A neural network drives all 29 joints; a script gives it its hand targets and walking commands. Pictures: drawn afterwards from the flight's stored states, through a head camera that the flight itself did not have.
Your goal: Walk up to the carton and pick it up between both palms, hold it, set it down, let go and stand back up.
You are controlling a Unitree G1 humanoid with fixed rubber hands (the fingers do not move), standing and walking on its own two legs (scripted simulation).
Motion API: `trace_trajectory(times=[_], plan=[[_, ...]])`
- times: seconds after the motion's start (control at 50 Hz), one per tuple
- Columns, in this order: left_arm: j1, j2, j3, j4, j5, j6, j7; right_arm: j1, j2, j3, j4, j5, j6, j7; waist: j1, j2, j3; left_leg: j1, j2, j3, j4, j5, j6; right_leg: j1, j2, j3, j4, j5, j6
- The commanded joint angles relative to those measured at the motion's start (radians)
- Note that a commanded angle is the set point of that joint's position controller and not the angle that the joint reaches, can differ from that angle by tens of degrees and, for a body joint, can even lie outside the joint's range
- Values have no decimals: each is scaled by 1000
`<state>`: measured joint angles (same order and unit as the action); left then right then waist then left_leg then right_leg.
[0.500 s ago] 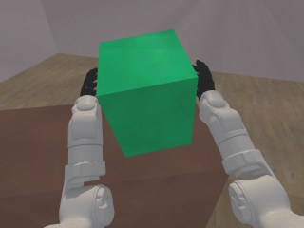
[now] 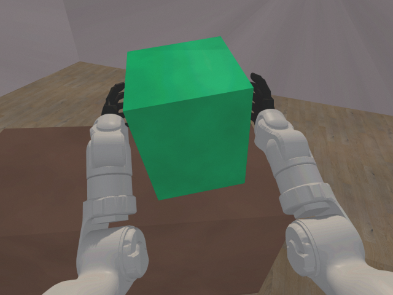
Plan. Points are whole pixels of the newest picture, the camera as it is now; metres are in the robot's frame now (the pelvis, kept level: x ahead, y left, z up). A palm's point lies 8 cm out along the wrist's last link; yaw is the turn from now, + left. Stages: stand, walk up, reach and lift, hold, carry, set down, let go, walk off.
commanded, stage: hold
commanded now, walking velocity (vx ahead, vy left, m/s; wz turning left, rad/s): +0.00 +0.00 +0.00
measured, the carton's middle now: (188, 120) +0.42 +0.02 +0.20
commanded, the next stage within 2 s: none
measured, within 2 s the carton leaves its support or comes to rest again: neither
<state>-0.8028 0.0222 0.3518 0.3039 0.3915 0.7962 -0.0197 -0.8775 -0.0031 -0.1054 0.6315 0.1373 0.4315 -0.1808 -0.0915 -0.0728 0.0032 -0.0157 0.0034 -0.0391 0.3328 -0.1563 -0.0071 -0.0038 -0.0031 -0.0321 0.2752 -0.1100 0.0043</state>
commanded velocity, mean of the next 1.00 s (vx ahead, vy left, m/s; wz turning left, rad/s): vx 0.00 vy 0.00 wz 0.00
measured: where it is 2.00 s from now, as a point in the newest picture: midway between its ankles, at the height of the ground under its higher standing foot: outside the picture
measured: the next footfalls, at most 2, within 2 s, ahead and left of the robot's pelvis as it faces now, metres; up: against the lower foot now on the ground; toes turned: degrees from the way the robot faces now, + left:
none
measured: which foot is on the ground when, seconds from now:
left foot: down 0.00-1.00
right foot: down 0.00-1.00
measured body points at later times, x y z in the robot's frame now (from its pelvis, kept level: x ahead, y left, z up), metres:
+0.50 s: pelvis +0.03 -0.02 +0.00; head -0.07 +0.01 +0.44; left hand +0.40 +0.15 +0.24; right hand +0.39 -0.14 +0.26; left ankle +0.03 +0.12 -0.75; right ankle +0.04 -0.12 -0.75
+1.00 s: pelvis +0.00 +0.00 +0.00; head -0.06 +0.01 +0.45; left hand +0.40 +0.15 +0.23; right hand +0.39 -0.15 +0.24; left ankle +0.03 +0.12 -0.75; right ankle +0.04 -0.12 -0.75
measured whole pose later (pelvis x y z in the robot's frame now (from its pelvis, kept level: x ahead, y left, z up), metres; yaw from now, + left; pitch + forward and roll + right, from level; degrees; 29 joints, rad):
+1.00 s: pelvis +0.00 +0.00 +0.00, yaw -1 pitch -8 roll +0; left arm -0.81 0.00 0.36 0.33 0.39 0.76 0.01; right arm -0.89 -0.02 -0.09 0.64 0.14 0.41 -0.18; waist -0.09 -0.03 0.00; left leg -0.04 0.00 -0.02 0.32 -0.15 -0.01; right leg -0.04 0.00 -0.01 0.29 -0.11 0.00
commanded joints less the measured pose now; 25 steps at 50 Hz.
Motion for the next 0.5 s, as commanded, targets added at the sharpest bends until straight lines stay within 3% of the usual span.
trace_trajectory(times=[0.0, 0.02, 0.08, 0.12, 0.14, 0.16, 0.2, 0.24, 0.26, 0.28, 0.3, 0.32, 0.34, 0.36, 0.42, 0.44, 0.48], plan=[[-738, -594, -375, -27, -202, -107, -177, -785, 477, 250, -154, 92, -95, 141, -10, 153, -313, -136, -9, 54, -148, -129, 5, 178, 54, -20, -4, -76, 21], [-755, -600, -383, -55, -213, -122, -173, -818, 503, 248, -175, 89, -106, 135, 7, 131, -375, -88, -12, 57, -113, -61, 1, 169, 56, -27, -16, -56, 20], [-795, -626, -448, -107, -271, -158, -141, -839, 545, 315, -236, 143, -124, 124, -2, 133, -550, 55, -34, 47, -21, 174, -24, 147, 64, -41, -14, 77, 29], [-744, -605, -450, -145, -274, -166, -124, -815, 572, 352, -279, 174, -119, 111, -4, 114, -585, 88, -44, 53, 9, 259, -17, 142, 65, -25, -10, 164, 26], [-763, -587, -450, -182, -279, -170, -119, -794, 558, 387, -269, 205, -106, 104, 8, 98, -609, 79, -42, 50, 18, 283, -21, 159, 73, -32, -1, 197, 44], [-729, -602, -466, -192, -288, -164, -118, -745, 574, 392, -281, 211, -94, 95, -15, 98, -590, 93, -52, 43, 22, 301, -28, 168, 69, -19, -5, 222, 46], [-658, -562, -410, -173, -268, -142, -126, -700, 561, 431, -291, 226, -67, 68, 8, 51, -552, 66, -61, 44, 19, 280, -16, 208, 63, -5, -3, 280, 53], [-592, -524, -385, -175, -229, -113, -143, -649, 551, 453, -296, 257, -37, 42, 10, 32, -472, 49, -68, 45, 0, 232, -3, 246, 56, -6, 1, 350, 80], [-560, -512, -383, -191, -223, -96, -160, -602, 538, 461, -309, 262, -22, 26, -12, 42, -427, 41, -68, 55, 8, 245, -10, 276, 45, 11, 10, 409, 76], [-529, -505, -373, -199, -209, -76, -176, -584, 540, 463, -313, 279, -3, 14, -2, 33, -389, 36, -72, 53, -4, 248, -4, 256, 44, 6, 6, 414, 85], [-518, -495, -362, -199, -197, -55, -192, -577, 509, 457, -311, 276, 14, 0, -20, 37, -325, 34, -76, 55, -2, 234, -12, 242, 38, 6, 6, 406, 77], [-525, -496, -367, -187, -180, -36, -211, -585, 500, 455, -319, 277, 28, -8, -11, 35, -260, 25, -66, 62, -14, 203, -12, 222, 49, -5, -12, 355, 82], [-524, -476, -356, -197, -166, -22, -224, -582, 500, 444, -323, 277, 42, -13, -37, 38, -227, 30, -63, 61, -26, 177, -2, 226, 42, 1, -20, 330, 79], [-554, -467, -345, -210, -150, -15, -236, -590, 513, 446, -342, 265, 51, -14, -18, 42, -233, 16, -65, 74, -32, 156, -2, 224, 39, 0, -22, 325, 85], [-582, -485, -358, -193, -162, -6, -263, -642, 530, 404, -385, 254, 54, -4, -30, 54, -195, 10, -63, 76, -35, 157, -13, 208, 42, -9, -22, 252, 68], [-607, -491, -383, -244, -170, -11, -267, -650, 540, 412, -396, 248, 53, 1, -44, 62, -220, 37, -60, 65, -30, 186, -16, 194, 45, -7, -23, 256, 59], [-655, -501, -403, -286, -185, -27, -264, -633, 542, 407, -397, 244, 44, 5, -37, 87, -267, 55, -52, 65, -26, 230, -28, 187, 47, -18, -17, 267, 59]])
